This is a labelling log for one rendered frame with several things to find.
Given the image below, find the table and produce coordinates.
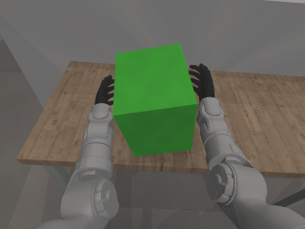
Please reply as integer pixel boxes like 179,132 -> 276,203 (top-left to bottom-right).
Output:
16,61 -> 305,209

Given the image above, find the robot left upper arm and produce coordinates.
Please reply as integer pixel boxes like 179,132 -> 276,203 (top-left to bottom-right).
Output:
33,177 -> 119,229

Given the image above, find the left robot forearm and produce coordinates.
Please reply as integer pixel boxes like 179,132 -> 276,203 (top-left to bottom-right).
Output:
60,103 -> 114,215

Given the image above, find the robot right upper arm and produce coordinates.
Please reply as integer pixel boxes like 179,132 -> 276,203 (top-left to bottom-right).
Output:
207,162 -> 305,229

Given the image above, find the right robot forearm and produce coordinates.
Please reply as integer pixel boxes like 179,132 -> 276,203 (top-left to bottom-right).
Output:
196,96 -> 268,192

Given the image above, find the robot left hand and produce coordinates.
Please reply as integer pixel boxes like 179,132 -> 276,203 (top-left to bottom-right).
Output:
94,75 -> 115,106

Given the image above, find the carton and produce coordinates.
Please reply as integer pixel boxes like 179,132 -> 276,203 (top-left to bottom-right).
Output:
112,43 -> 197,156

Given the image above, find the robot right hand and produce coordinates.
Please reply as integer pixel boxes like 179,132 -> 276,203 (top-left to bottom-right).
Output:
189,63 -> 215,101

